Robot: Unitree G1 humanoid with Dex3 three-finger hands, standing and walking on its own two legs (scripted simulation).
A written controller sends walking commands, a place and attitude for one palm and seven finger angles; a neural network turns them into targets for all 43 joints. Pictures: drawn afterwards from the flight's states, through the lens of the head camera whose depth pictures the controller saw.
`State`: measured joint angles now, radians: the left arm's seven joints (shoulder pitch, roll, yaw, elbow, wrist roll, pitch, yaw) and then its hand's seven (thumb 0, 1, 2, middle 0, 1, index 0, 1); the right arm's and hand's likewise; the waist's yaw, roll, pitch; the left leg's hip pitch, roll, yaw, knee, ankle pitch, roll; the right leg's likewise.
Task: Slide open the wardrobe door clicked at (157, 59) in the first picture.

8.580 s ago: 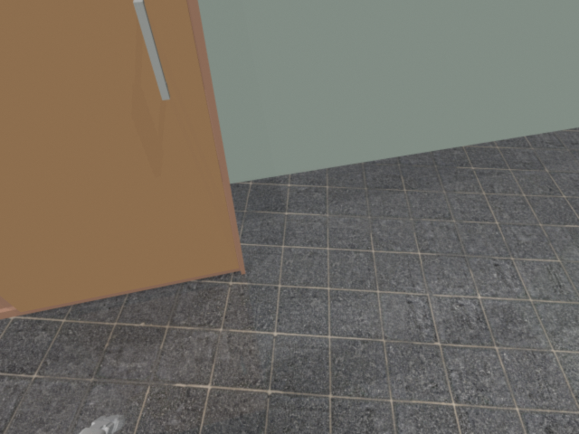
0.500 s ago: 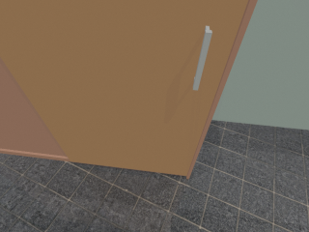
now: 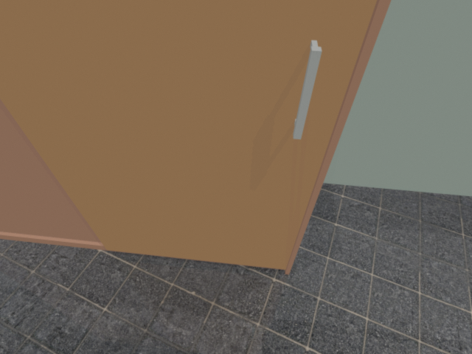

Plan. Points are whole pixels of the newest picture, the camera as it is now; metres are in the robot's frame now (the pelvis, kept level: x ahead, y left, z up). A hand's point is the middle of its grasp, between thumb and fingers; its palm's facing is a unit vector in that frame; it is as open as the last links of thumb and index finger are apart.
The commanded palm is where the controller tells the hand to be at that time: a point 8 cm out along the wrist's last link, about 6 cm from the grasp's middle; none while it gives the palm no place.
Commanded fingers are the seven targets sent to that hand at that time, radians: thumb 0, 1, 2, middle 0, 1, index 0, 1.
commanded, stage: shuffle to correct the standing spot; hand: right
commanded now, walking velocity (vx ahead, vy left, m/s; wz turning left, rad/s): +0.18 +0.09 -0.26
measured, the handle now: (305, 93) +0.56 -0.10 +0.16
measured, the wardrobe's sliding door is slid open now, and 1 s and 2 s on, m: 0.00 0.00 0.00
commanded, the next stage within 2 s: come to a stop and stand still in 0.38 s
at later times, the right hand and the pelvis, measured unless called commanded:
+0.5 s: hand out of the picture +0.10 -0.15 -0.19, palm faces +0.09 +0.97 -0.22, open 7.3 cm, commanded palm none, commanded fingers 0.00 -0.90 -0.90 0.20 0.30 0.20 0.30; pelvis +0.10 +0.03 -0.02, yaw -4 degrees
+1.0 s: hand out of the picture +0.15 -0.13 -0.19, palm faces +0.12 +0.97 -0.20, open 7.4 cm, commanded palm none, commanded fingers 0.00 -0.90 -0.90 0.20 0.30 0.20 0.30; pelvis +0.15 +0.04 -0.01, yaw -2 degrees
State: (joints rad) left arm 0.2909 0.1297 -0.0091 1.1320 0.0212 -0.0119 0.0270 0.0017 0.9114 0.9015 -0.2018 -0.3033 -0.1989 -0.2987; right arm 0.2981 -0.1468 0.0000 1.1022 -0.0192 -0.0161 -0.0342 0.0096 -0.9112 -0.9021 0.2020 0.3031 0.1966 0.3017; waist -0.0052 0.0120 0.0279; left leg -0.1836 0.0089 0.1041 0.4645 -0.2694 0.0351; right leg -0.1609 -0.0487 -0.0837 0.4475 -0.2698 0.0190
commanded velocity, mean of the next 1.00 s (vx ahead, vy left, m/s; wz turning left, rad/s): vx -0.01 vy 0.02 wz -0.02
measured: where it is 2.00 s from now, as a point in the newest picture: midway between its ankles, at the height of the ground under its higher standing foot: outside the picture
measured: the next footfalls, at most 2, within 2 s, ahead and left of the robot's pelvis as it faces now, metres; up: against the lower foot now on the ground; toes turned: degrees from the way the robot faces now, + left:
left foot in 0.46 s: +0.13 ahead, +0.11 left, +0.00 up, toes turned +6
right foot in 0.86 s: +0.25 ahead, -0.05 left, +0.00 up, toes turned -7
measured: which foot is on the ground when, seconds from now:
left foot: down 0.00-0.26, up 0.28-0.44, down 0.46-0.88, up 0.90-1.00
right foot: down 0.00-0.46, up 0.48-0.84, down 0.86-1.00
